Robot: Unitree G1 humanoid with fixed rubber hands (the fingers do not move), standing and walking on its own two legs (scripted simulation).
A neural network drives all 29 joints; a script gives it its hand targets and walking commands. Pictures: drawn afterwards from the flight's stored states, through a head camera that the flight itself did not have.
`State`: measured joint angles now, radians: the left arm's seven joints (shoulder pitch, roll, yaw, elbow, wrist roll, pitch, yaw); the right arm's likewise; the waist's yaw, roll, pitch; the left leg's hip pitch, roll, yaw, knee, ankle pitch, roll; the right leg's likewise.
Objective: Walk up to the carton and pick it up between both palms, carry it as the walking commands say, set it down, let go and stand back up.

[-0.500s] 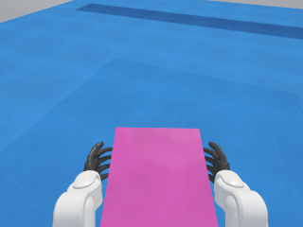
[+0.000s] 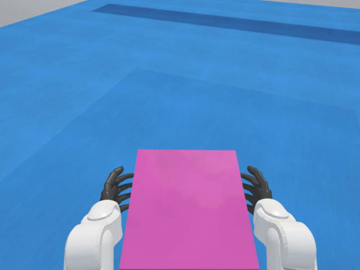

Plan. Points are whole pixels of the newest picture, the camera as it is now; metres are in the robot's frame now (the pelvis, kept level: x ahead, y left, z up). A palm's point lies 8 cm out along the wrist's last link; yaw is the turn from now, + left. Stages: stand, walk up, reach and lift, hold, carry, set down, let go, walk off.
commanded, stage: carry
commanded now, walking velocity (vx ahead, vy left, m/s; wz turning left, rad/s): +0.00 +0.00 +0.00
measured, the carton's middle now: (185, 223) +0.24 +0.00 +0.02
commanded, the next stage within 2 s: none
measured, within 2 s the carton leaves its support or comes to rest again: neither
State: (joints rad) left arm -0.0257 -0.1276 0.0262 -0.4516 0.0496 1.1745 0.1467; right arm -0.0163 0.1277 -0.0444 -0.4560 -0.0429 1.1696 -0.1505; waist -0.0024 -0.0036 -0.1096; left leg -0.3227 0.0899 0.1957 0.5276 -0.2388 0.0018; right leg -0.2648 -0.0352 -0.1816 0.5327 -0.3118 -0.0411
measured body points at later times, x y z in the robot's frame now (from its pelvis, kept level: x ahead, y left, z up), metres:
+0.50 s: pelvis -0.01 +0.00 +0.00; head -0.03 +0.00 +0.45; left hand +0.26 +0.14 +0.08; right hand +0.26 -0.15 +0.08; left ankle +0.02 +0.12 -0.73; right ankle -0.02 -0.08 -0.73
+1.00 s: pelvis -0.01 +0.00 +0.00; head -0.02 +0.00 +0.45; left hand +0.26 +0.14 +0.08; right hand +0.26 -0.15 +0.08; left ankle +0.02 +0.12 -0.73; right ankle -0.02 -0.09 -0.73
